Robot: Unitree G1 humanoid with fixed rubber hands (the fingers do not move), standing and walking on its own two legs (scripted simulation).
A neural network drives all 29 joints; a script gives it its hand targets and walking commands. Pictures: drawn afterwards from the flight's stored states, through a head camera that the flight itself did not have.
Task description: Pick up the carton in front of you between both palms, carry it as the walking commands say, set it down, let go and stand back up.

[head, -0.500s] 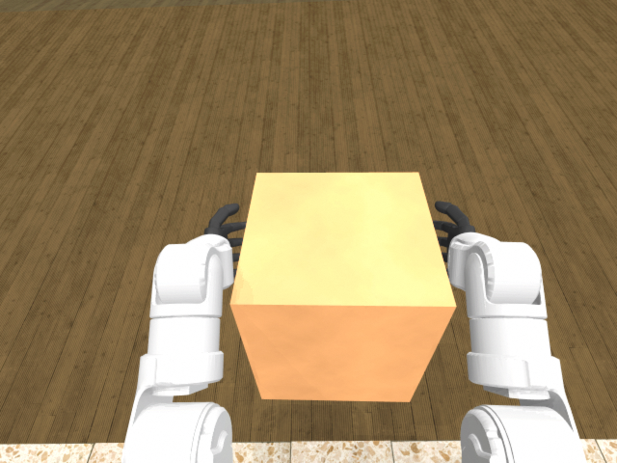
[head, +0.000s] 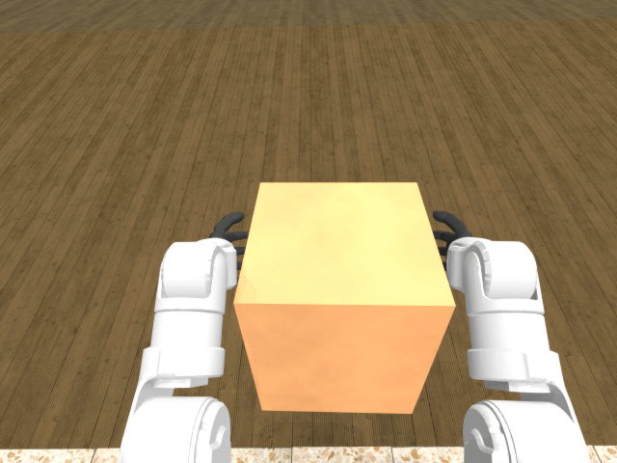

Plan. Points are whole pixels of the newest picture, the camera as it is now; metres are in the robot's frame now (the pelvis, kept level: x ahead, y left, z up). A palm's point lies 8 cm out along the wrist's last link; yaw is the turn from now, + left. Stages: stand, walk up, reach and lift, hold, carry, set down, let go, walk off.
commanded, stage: carry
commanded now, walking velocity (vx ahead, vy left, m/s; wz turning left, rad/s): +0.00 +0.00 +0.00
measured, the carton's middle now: (337, 299) +0.33 +0.00 +0.06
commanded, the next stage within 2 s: hold in 1.58 s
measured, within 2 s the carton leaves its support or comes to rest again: neither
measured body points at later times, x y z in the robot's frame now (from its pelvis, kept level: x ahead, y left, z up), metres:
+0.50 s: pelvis -0.01 +0.00 +0.00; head -0.02 +0.01 +0.45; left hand +0.35 +0.15 +0.12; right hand +0.35 -0.15 +0.12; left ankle +0.08 +0.10 -0.73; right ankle -0.03 -0.10 -0.73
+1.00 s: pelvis -0.01 +0.00 +0.00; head -0.04 +0.00 +0.45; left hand +0.30 +0.15 +0.05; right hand +0.30 -0.15 +0.05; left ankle +0.08 +0.10 -0.73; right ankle -0.03 -0.10 -0.73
